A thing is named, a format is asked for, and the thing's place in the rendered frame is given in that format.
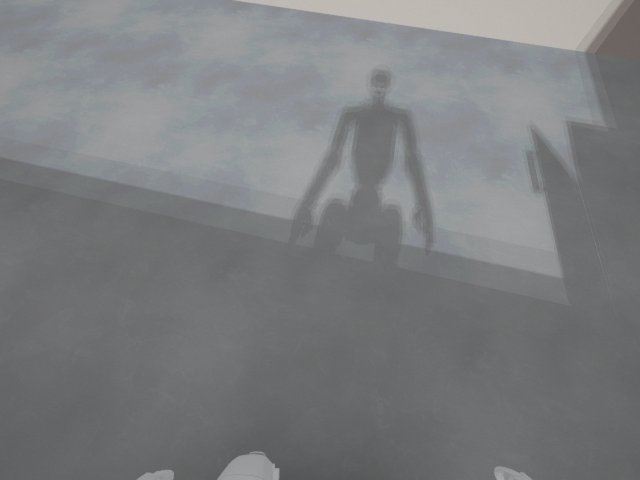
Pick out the robot left thigh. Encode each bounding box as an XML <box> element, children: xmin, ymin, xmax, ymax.
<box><xmin>217</xmin><ymin>454</ymin><xmax>279</xmax><ymax>480</ymax></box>

